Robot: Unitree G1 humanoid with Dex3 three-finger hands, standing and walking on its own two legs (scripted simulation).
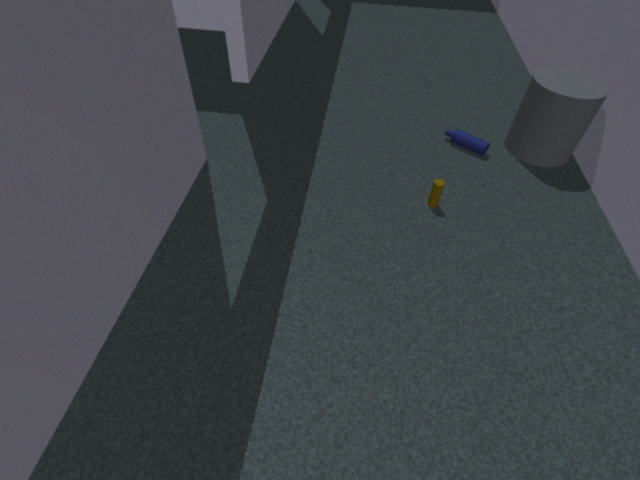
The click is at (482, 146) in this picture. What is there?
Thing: lying bottle
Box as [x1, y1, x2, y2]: [445, 129, 489, 155]
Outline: 445,131 445,134 451,137 450,141 481,155 486,151 489,143 457,129 453,132 447,129
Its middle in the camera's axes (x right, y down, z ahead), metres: +0.83 -0.54 +2.19
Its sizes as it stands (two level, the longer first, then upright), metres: 0.248 0.076 0.076
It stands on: the floor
